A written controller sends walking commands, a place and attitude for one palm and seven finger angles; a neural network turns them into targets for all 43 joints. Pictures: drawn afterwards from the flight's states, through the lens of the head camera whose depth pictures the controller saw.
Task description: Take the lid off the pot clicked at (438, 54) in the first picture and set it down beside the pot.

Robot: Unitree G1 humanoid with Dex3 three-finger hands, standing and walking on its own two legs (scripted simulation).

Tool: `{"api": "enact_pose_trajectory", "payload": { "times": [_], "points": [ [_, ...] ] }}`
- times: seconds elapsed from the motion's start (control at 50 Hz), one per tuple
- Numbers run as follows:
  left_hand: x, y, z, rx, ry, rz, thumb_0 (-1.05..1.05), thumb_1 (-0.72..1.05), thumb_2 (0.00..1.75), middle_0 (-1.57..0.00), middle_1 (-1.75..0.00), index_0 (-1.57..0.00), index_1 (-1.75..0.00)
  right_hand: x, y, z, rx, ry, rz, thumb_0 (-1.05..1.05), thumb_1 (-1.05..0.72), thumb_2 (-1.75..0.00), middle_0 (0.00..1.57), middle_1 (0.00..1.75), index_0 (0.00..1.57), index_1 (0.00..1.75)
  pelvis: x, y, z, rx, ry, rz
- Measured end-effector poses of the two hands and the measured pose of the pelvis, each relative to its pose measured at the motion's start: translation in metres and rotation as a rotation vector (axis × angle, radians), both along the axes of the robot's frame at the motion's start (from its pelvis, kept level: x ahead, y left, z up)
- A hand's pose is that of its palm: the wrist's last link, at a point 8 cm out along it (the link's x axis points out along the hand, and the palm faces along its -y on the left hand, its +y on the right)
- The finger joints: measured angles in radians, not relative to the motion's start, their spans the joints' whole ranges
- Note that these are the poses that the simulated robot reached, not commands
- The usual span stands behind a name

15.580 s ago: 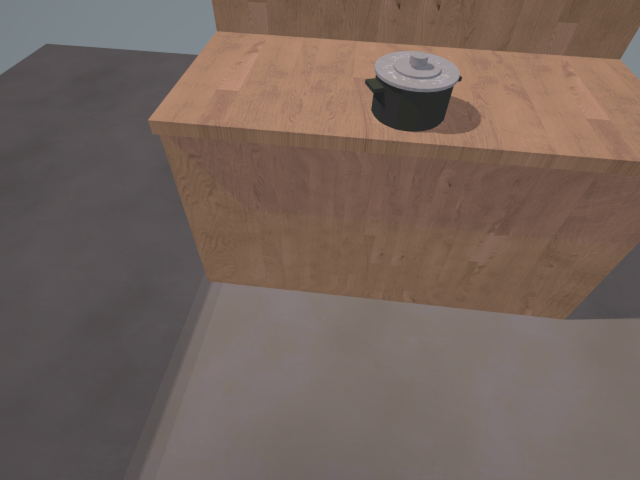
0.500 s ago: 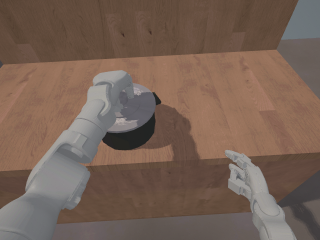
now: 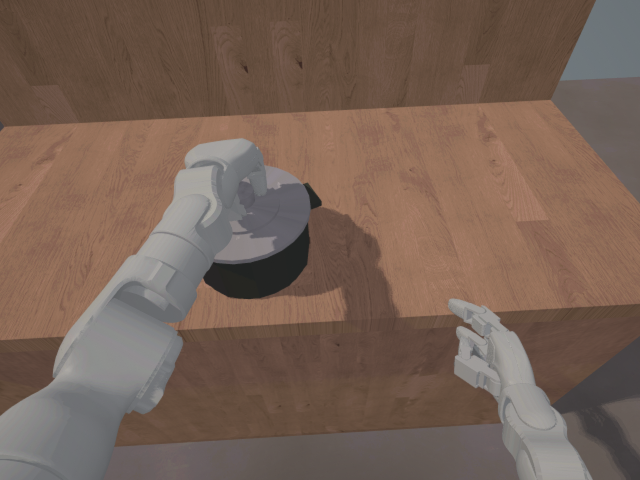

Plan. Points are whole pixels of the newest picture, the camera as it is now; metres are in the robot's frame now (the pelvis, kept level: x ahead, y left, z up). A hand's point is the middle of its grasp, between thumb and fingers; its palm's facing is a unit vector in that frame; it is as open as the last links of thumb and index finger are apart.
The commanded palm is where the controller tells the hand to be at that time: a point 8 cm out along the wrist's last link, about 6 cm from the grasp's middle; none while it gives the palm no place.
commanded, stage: close the fingers and squeeze the knob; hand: left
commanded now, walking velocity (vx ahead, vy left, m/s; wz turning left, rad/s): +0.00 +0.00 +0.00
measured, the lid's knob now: (239, 195) +0.48 +0.12 +0.10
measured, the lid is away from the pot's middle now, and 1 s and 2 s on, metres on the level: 0.00 0.01 0.02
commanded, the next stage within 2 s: lift the lid straight up in 0.18 s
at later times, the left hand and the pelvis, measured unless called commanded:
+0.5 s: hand (230, 196) +0.45 +0.12 +0.12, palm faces -0.32 -0.11 -0.94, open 7.0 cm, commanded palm +0.45 +0.12 +0.19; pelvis +0.00 +0.00 +0.00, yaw +0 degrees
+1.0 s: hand (233, 174) +0.45 +0.11 +0.16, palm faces -0.26 -0.09 -0.96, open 7.0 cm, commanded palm +0.44 +0.11 +0.23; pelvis +0.00 +0.00 +0.00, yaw +1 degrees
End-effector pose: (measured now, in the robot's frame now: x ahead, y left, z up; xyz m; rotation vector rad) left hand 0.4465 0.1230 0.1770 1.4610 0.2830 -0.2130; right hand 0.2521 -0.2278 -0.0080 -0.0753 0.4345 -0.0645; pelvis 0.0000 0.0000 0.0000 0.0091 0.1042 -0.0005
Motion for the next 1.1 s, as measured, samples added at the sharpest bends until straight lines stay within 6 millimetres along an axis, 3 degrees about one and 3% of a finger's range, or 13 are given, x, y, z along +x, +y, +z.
{"api": "enact_pose_trajectory", "payload": {
  "times": [0.56, 1.1],
  "points": [
    [0.003, 0.005, 0.006, 0.005, -0.003, -0.009, 0.0, 0.33, 0.71, -0.71, -0.94, -0.7, -0.92, -0.001, 0.003, 0.0, -0.007, -0.006, -0.011, 0.01, -0.9, -0.9, 0.2, 0.3, 0.34, 0.39, 0.002, 0.005, 0.001, -0.003, 0.0, 0.001],
    [-0.004, -0.013, 0.054, 0.014, -0.067, -0.004, 0.0, 0.33, 0.7, -0.71, -0.93, -0.7, -0.92, -0.001, 0.001, -0.001, 0.002, -0.012, 0.017, 0.01, -0.9, -0.9, 0.2, 0.3, 0.33, 0.39, -0.003, -0.001, 0.003, 0.006, -0.031, 0.011]
  ]
}}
